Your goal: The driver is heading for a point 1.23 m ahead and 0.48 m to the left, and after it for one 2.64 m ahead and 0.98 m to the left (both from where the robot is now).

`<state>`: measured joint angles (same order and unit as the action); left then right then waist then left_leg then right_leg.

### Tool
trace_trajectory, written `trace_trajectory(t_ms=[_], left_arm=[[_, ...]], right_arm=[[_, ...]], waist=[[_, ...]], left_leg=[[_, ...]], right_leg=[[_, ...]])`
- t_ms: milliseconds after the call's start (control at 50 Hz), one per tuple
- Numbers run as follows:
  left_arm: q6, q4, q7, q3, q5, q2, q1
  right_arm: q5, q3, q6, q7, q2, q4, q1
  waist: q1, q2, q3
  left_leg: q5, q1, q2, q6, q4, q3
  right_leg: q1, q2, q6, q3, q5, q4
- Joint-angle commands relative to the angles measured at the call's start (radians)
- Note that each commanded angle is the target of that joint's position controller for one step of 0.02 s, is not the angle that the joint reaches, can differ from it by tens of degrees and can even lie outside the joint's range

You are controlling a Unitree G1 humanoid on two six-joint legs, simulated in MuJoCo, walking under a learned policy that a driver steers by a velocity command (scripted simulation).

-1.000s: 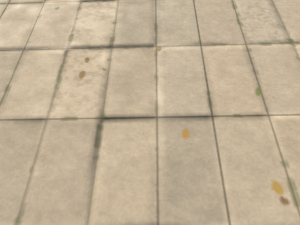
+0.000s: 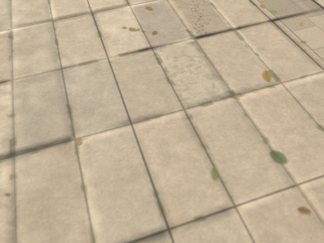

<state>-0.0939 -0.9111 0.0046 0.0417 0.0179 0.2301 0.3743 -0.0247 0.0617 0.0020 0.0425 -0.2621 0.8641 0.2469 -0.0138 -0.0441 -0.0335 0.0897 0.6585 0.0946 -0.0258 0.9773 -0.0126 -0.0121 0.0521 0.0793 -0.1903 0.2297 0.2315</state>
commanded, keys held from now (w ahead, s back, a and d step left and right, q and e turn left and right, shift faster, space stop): w+q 1.00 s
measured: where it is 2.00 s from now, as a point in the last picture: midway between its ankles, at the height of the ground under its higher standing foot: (77, 156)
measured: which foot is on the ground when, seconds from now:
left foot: up 0.00-0.20, down 0.22-0.76, up 0.78-1.00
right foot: down 0.00-0.24, up 0.26-0.72, down 0.74-1.00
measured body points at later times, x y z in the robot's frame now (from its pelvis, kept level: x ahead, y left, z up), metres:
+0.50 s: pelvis +0.27 +0.07 +0.00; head +0.29 +0.08 +0.45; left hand +0.34 +0.35 -0.12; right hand +0.38 -0.20 -0.13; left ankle +0.23 +0.10 -0.75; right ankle +0.40 -0.09 -0.67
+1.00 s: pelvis +0.54 +0.11 +0.00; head +0.56 +0.11 +0.45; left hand +0.43 +0.37 -0.11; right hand +0.79 -0.05 -0.12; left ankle +0.48 +0.23 -0.66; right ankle +0.58 +0.02 -0.75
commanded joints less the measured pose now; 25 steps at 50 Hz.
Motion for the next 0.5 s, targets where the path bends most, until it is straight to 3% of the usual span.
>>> trace_trajectory(t_ms=[20, 100, 140, 180, 200, 220, 240, 260, 280, 300, 320, 360, 380, 420, 500], left_arm=[[-0.018, 0.044, 0.007, 0.016, -0.001, 0.098, -0.02], [-0.008, 0.005, 0.02, 0.019, 0.003, 0.12, 0.05], [0.001, -0.003, 0.025, 0.022, 0.007, 0.139, 0.048], [0.012, -0.003, 0.032, 0.029, 0.01, 0.174, 0.03], [0.023, 0.0, 0.032, 0.035, 0.012, 0.191, 0.021], [0.031, 0.008, 0.029, 0.037, 0.008, 0.201, 0.008], [0.028, 0.038, 0.024, 0.029, 0.005, 0.173, 0.004], [0.017, 0.114, 0.002, 0.017, -0.01, 0.085, 0.007], [0.002, 0.139, -0.003, 0.022, 0.004, 0.147, -0.104], [-0.011, 0.154, -0.007, 0.015, -0.008, 0.128, -0.141], [-0.018, 0.143, -0.004, 0.013, -0.01, 0.125, -0.118], [0.016, 0.137, -0.004, 0.011, 0.023, 0.113, -0.091], [0.035, 0.138, -0.008, 0.011, 0.031, 0.108, -0.08], [0.057, 0.152, -0.014, 0.007, 0.034, 0.094, -0.098], [0.064, 0.214, -0.019, 0.003, 0.028, 0.094, -0.265]], right_arm=[[-0.004, -0.007, -0.012, 0.01, -0.011, -0.079, -0.089], [-0.012, -0.018, -0.016, 0.023, -0.007, -0.132, -0.202], [-0.013, -0.015, -0.016, 0.022, -0.016, -0.141, -0.196], [-0.014, -0.005, -0.014, 0.013, -0.038, -0.128, -0.122], [-0.014, 0.007, -0.018, 0.007, -0.057, -0.107, -0.035], [-0.021, 0.024, -0.028, -0.002, -0.086, -0.067, 0.099], [-0.031, 0.057, -0.031, -0.018, -0.18, -0.037, 0.234], [-0.008, 0.085, -0.019, -0.024, -0.282, -0.058, 0.167], [0.018, 0.083, -0.01, -0.024, -0.27, -0.066, 0.17], [0.019, 0.07, -0.011, -0.034, -0.222, -0.06, 0.122], [0.018, 0.055, -0.015, -0.037, -0.164, -0.053, 0.089], [0.023, 0.037, -0.032, -0.042, -0.116, -0.062, 0.025], [0.026, 0.034, -0.043, -0.04, -0.115, -0.064, 0.027], [0.027, 0.04, -0.058, -0.036, -0.144, -0.056, 0.053], [0.025, 0.044, -0.058, -0.035, -0.158, -0.05, 0.125]], waist=[[0.001, 0.106, -0.067], [-0.031, 0.1, -0.087], [-0.015, 0.107, -0.07], [0.026, 0.138, -0.008], [0.065, 0.14, 0.047], [0.13, 0.11, 0.123], [0.185, 0.01, 0.217], [0.1, -0.25, 0.281], [0.143, -0.046, 0.265], [0.112, 0.013, 0.146], [0.059, 0.086, 0.054], [-0.004, 0.079, 0.028], [-0.013, 0.063, 0.037], [-0.018, 0.047, 0.035], [0.038, 0.006, -0.004]], left_leg=[[-0.098, 0.024, 0.002, -0.001, -0.133, 0.033], [-0.069, 0.009, -0.024, -0.047, -0.286, 0.112], [0.007, -0.049, -0.065, -0.084, -0.33, 0.149], [0.122, -0.164, -0.135, -0.131, -0.336, 0.189], [0.172, -0.261, -0.17, -0.157, -0.356, 0.19], [0.154, -0.447, -0.195, -0.189, -0.436, 0.166], [0.244, -0.686, -0.036, -0.249, -0.499, -0.067], [0.21, -0.954, 0.226, -0.416, -0.632, -0.66], [0.134, -0.939, 0.236, -0.415, -0.697, -0.677], [0.058, -0.828, 0.226, -0.386, -0.7, -0.538], [-0.067, -0.681, 0.182, -0.335, -0.715, -0.441], [-0.185, -0.537, 0.087, -0.283, -0.736, -0.306], [-0.225, -0.512, 0.066, -0.28, -0.743, -0.28], [-0.261, -0.482, 0.033, -0.277, -0.756, -0.244], [-0.204, -0.502, -0.001, -0.236, -0.773, -0.248]], right_leg=[[-0.048, -0.268, 0.066, 0.062, -0.347, -0.111], [0.066, -0.304, 0.056, 0.005, -0.49, -0.066], [0.116, -0.314, 0.042, -0.031, -0.711, 0.015], [0.151, -0.318, 0.032, -0.058, -1.014, 0.181], [0.141, -0.319, 0.033, -0.061, -1.061, 0.332], [0.06, -0.304, 0.019, -0.071, -0.948, 0.549], [-0.153, -0.262, -0.013, -0.076, -0.595, 0.86], [-0.612, -0.003, -0.081, 0.019, 0.279, 1.243], [-0.731, -0.044, -0.069, 0.225, 0.233, 1.277], [-0.755, -0.099, -0.063, 0.237, 0.144, 1.22], [-0.698, -0.135, -0.064, 0.229, 0.097, 1.108], [-0.582, -0.164, -0.088, 0.235, 0.087, 0.991], [-0.556, -0.164, -0.1, 0.229, 0.087, 0.957], [-0.562, -0.161, -0.121, 0.206, 0.058, 0.882], [-0.645, -0.157, -0.147, 0.191, -0.097, 0.676]])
